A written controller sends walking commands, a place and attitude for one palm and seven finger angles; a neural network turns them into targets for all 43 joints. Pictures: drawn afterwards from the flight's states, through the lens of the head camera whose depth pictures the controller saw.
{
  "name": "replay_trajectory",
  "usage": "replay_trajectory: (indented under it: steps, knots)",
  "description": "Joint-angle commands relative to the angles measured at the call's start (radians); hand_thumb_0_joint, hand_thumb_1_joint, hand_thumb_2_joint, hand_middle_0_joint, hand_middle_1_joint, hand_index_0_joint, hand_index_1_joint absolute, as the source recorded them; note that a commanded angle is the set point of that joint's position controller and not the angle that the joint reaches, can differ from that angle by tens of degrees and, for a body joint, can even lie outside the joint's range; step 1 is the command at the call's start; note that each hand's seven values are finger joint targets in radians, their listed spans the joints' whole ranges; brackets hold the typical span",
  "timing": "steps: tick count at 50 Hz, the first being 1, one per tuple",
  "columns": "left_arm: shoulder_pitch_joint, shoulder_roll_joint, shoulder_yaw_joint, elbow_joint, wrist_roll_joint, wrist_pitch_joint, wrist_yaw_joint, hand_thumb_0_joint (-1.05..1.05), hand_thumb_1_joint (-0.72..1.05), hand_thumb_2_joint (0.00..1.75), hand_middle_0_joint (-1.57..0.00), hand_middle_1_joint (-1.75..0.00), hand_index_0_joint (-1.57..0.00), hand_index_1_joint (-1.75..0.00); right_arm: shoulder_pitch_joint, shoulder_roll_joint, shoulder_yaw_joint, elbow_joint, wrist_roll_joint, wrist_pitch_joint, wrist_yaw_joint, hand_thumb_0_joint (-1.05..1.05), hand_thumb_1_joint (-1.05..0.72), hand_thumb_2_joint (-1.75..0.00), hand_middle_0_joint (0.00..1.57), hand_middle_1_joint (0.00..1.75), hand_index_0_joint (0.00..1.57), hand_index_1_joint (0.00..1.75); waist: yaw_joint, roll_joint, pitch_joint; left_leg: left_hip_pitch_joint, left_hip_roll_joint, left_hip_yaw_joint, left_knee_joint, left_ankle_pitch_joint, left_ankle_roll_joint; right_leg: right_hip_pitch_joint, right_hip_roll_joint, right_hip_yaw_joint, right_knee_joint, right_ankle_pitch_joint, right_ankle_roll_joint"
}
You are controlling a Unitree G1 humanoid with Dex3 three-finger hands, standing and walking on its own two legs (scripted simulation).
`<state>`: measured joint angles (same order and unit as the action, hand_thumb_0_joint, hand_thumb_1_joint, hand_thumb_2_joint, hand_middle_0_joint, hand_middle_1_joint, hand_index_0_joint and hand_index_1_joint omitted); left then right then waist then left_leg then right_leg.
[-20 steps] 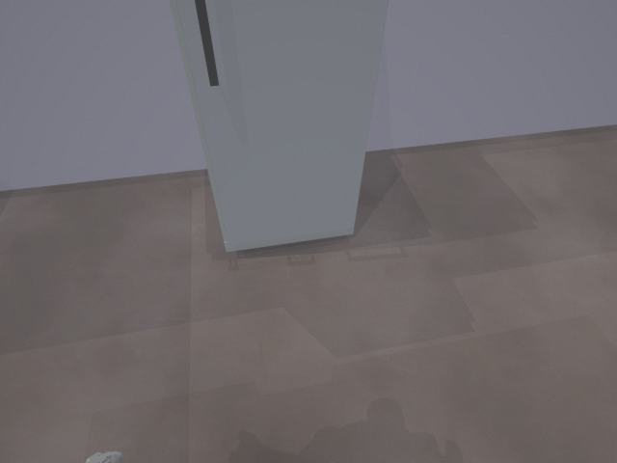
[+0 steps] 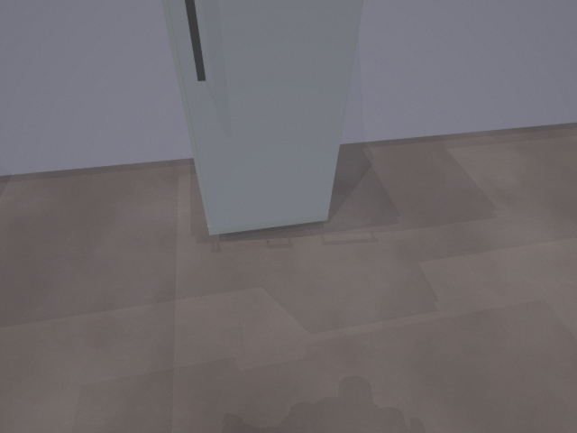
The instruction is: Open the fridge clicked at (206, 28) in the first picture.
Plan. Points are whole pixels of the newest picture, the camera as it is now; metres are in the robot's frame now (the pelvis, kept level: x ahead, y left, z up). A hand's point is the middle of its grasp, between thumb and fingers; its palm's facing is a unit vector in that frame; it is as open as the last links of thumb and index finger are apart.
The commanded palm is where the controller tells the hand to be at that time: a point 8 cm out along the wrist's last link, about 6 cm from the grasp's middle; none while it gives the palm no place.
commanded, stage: stand and wait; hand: left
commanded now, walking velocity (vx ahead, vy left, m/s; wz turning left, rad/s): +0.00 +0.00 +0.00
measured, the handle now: out of the picture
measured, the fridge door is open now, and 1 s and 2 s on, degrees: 0 0 0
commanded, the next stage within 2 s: look at it before walking up in 0.42 s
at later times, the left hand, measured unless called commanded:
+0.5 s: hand out of the picture +0.06 +0.24 -0.15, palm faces -0.03 -0.94 -0.34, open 7.4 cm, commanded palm none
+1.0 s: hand out of the picture +0.08 +0.24 -0.15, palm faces -0.03 -0.94 -0.33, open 7.4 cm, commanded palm none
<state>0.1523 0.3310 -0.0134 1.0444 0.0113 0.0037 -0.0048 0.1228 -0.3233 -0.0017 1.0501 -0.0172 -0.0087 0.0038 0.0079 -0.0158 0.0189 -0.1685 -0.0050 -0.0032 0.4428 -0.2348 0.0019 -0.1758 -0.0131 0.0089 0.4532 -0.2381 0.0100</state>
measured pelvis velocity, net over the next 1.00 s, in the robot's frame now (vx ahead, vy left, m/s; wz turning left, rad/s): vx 0.00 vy -0.01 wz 0.00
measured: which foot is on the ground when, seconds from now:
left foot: down 0.00-1.00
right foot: down 0.00-1.00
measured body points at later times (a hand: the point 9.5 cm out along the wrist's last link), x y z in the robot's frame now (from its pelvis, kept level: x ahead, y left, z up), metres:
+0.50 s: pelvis -0.01 -0.01 +0.00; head -0.01 -0.01 +0.45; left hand +0.07 +0.29 -0.13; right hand +0.06 -0.30 -0.13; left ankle +0.00 +0.12 -0.74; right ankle +0.01 -0.13 -0.74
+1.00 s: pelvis +0.00 -0.01 +0.00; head +0.00 -0.01 +0.45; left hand +0.08 +0.29 -0.13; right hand +0.08 -0.31 -0.13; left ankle +0.00 +0.12 -0.74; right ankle +0.01 -0.13 -0.74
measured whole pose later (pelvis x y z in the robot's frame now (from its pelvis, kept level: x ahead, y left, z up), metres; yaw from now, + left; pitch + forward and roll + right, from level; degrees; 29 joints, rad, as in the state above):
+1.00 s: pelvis +0.00 -0.01 +0.00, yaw +0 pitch -2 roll +0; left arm 0.14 0.34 -0.01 1.09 0.01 -0.01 0.00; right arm 0.12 -0.34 0.00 1.11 -0.01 -0.01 0.00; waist 0.00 -0.01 0.03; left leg -0.14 0.01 -0.01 0.37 -0.20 -0.01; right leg -0.15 0.00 0.01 0.39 -0.20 0.00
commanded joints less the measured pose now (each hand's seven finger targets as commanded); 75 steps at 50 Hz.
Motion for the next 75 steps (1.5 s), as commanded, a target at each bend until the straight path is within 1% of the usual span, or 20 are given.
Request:
replay_trajectory:
  steps: [1,9,16,22,30,57,58,59,60,61,63,65,67,69,70,71,72,73,74,75]
  knots:
    - [-0.055,0.207,0.05,-0.064,0.001,-0.025,0.017,0.0,0.9,0.9,-0.2,-0.3,-0.2,-0.3,-0.06,-0.208,-0.041,-0.059,0.005,-0.026,-0.016,0.0,-0.9,-0.9,0.2,0.3,0.2,0.3,-0.006,0.024,-0.043,-0.009,0.11,-0.103,-0.094,0.107,0.037,-0.001,-0.097,0.092,-0.092,0.077,-0.041]
    - [-0.049,0.209,0.048,-0.036,-0.001,-0.024,0.015,0.0,0.9,0.9,-0.2,-0.3,-0.2,-0.3,-0.045,-0.219,-0.038,-0.024,0.007,-0.026,-0.015,0.0,-0.9,-0.9,0.2,0.3,0.2,0.3,-0.006,0.031,-0.033,-0.015,0.114,-0.113,-0.123,0.066,0.034,0.0,-0.097,0.096,-0.108,0.038,-0.04]
    - [-0.047,0.215,0.049,-0.026,0.0,-0.027,0.017,0.0,0.9,0.9,-0.2,-0.3,-0.2,-0.3,-0.037,-0.219,-0.038,-0.011,0.008,-0.026,-0.014,0.0,-0.9,-0.9,0.2,0.3,0.2,0.3,-0.008,0.002,-0.039,-0.001,0.114,-0.107,-0.118,0.089,0.031,-0.001,-0.103,0.103,-0.119,0.053,-0.043]
    - [-0.049,0.214,0.048,-0.025,0.0,-0.027,0.017,0.0,0.9,0.9,-0.2,-0.3,-0.2,-0.3,-0.04,-0.219,-0.036,-0.006,0.008,-0.026,-0.013,0.0,-0.9,-0.9,0.2,0.3,0.2,0.3,-0.005,0.022,-0.03,-0.005,0.115,-0.111,-0.126,0.089,0.031,0.0,-0.103,0.104,-0.124,0.053,-0.042]
    - [-0.054,0.216,0.049,-0.027,0.002,-0.029,0.016,0.0,0.9,0.9,-0.2,-0.3,-0.2,-0.3,-0.049,-0.22,-0.037,-0.008,0.008,-0.024,-0.013,0.0,-0.9,-0.9,0.2,0.3,0.2,0.3,-0.005,0.016,-0.027,0.01,0.115,-0.103,-0.125,0.098,0.027,-0.009,-0.103,0.106,-0.133,0.063,-0.041]
    - [-0.055,0.221,0.049,-0.022,0.0,-0.033,0.017,0.0,0.9,0.9,-0.2,-0.3,-0.2,-0.3,-0.057,-0.221,-0.032,-0.002,0.01,-0.025,-0.016,0.0,-0.9,-0.9,0.2,0.3,0.2,0.3,-0.006,0.016,-0.057,0.054,0.122,-0.093,-0.129,0.177,0.021,0.038,-0.109,0.104,-0.139,0.175,-0.042]
    - [-0.019,0.144,0.033,-0.002,-0.003,-0.025,0.02,0.0,0.9,0.9,-0.2,-0.3,-0.2,-0.3,-0.025,-0.142,-0.013,0.016,0.005,-0.017,-0.013,0.0,-0.9,-0.9,0.2,0.3,0.2,0.3,-0.007,0.011,-0.078,0.059,0.121,-0.077,-0.122,0.139,0.01,0.049,-0.108,0.097,-0.142,0.124,-0.032]
    - [0.023,0.091,0.021,0.013,0.0,-0.013,0.021,0.0,0.9,0.9,-0.2,-0.3,-0.2,-0.3,0.009,-0.087,-0.001,0.029,0.001,-0.006,-0.01,0.0,-0.9,-0.9,0.2,0.3,0.2,0.3,-0.005,0.003,-0.067,0.052,0.11,-0.061,-0.108,0.041,0.001,0.031,-0.102,0.102,-0.14,-0.005,-0.026]
    - [0.046,0.092,0.023,0.017,0.004,-0.005,0.018,0.0,0.9,0.9,-0.2,-0.3,-0.2,-0.3,0.036,-0.082,-0.001,0.033,-0.002,0.0,-0.008,0.0,-0.9,-0.9,0.2,0.3,0.2,0.3,-0.002,-0.003,-0.043,0.022,0.099,-0.055,-0.094,-0.079,0.003,0.01,-0.096,0.115,-0.146,-0.145,-0.031]
    - [0.059,0.096,0.028,0.017,0.007,0.0,0.013,0.0,0.9,0.9,-0.2,-0.3,-0.2,-0.3,0.041,-0.083,-0.005,0.033,-0.006,0.004,-0.006,0.0,-0.9,-0.9,0.2,0.3,0.2,0.3,-0.001,-0.012,0.014,-0.024,0.089,-0.052,-0.094,-0.196,0.006,-0.03,-0.093,0.136,-0.159,-0.259,-0.04]
    - [0.089,0.105,0.039,0.007,0.011,0.004,0.003,0.0,0.9,0.9,-0.2,-0.3,-0.2,-0.3,0.057,-0.081,-0.011,0.019,-0.01,0.005,-0.003,0.0,-0.9,-0.9,0.2,0.3,0.2,0.3,0.006,-0.038,0.095,-0.111,0.071,-0.042,-0.058,-0.3,0.011,-0.076,-0.095,0.178,-0.173,-0.38,-0.062]
    - [0.13,0.104,0.05,-0.001,0.011,0.0,-0.001,0.0,0.9,0.9,-0.2,-0.3,-0.2,-0.3,0.08,-0.069,-0.016,0.008,-0.01,-0.001,-0.003,0.0,-0.9,-0.9,0.2,0.3,0.2,0.3,0.01,-0.067,0.116,-0.156,0.057,-0.022,0.017,-0.299,0.017,-0.075,-0.112,0.218,-0.176,-0.415,-0.092]
    - [0.157,0.1,0.061,-0.006,0.007,-0.01,-0.001,0.0,0.9,0.9,-0.2,-0.3,-0.2,-0.3,0.116,-0.043,-0.019,0.002,-0.007,-0.015,-0.005,0.0,-0.9,-0.9,0.2,0.3,0.2,0.3,0.001,-0.074,0.098,-0.159,0.049,0.009,0.08,-0.231,0.018,-0.052,-0.141,0.249,-0.163,-0.376,-0.123]
    - [0.166,0.085,0.068,-0.008,0.006,-0.019,0.001,0.0,0.9,0.9,-0.2,-0.3,-0.2,-0.3,0.159,-0.025,-0.024,0.003,-0.003,-0.028,-0.007,0.0,-0.9,-0.9,0.2,0.3,0.2,0.3,-0.017,-0.076,0.094,-0.115,0.055,0.029,0.091,-0.202,0.021,-0.08,-0.147,0.244,-0.127,-0.312,-0.138]
    - [0.155,0.071,0.07,-0.013,0.007,-0.022,0.001,0.0,0.9,0.9,-0.2,-0.3,-0.2,-0.3,0.193,-0.022,-0.027,0.01,-0.003,-0.033,-0.007,0.0,-0.9,-0.9,0.2,0.3,0.2,0.3,-0.033,-0.036,0.096,-0.069,0.068,0.012,0.058,-0.207,0.028,-0.12,-0.123,0.207,-0.072,-0.276,-0.131]
    - [0.137,0.042,0.069,-0.024,0.008,-0.023,-0.001,0.0,0.9,0.9,-0.2,-0.3,-0.2,-0.3,0.245,-0.027,-0.032,0.025,-0.004,-0.039,-0.009,0.0,-0.9,-0.9,0.2,0.3,0.2,0.3,-0.054,0.053,0.117,-0.003,0.114,-0.064,-0.022,-0.226,0.052,-0.208,-0.067,0.142,0.034,-0.253,-0.107]
    - [0.1,-0.008,0.064,-0.045,0.007,-0.025,-0.005,0.0,0.9,0.9,-0.2,-0.3,-0.2,-0.3,0.34,-0.066,-0.047,0.056,-0.009,-0.047,-0.015,0.0,-0.9,-0.9,0.2,0.3,0.2,0.3,-0.092,0.226,0.126,0.117,0.24,-0.25,-0.152,-0.232,0.113,-0.353,0.024,0.002,0.278,-0.191,-0.066]
    - [0.015,-0.039,0.054,-0.089,0.009,-0.039,-0.002,0.0,0.9,0.9,-0.2,-0.3,-0.2,-0.3,0.453,-0.088,-0.059,0.087,-0.013,-0.056,-0.026,0.0,-0.9,-0.9,0.2,0.3,0.2,0.3,-0.131,0.32,0.164,0.247,0.371,-0.44,-0.248,-0.059,0.192,-0.554,0.047,-0.067,0.494,-0.283,-0.04]
    - [-0.031,-0.026,0.06,-0.111,0.011,-0.05,0.0,0.0,0.9,0.9,-0.2,-0.3,-0.2,-0.3,0.489,-0.057,-0.05,0.1,-0.009,-0.062,-0.035,0.0,-0.9,-0.9,0.2,0.3,0.2,0.3,-0.132,0.22,0.179,0.292,0.418,-0.454,-0.226,0.16,0.242,-0.639,-0.02,-0.004,0.599,-0.287,-0.043]
    - [-0.046,-0.024,0.062,-0.11,0.01,-0.058,-0.005,0.0,0.9,0.9,-0.2,-0.3,-0.2,-0.3,0.485,-0.027,-0.045,0.096,-0.005,-0.068,-0.038,0.0,-0.9,-0.9,0.2,0.3,0.2,0.3,-0.12,0.122,0.161,0.318,0.423,-0.408,-0.187,0.32,0.257,-0.657,-0.059,0.007,0.633,-0.273,-0.042]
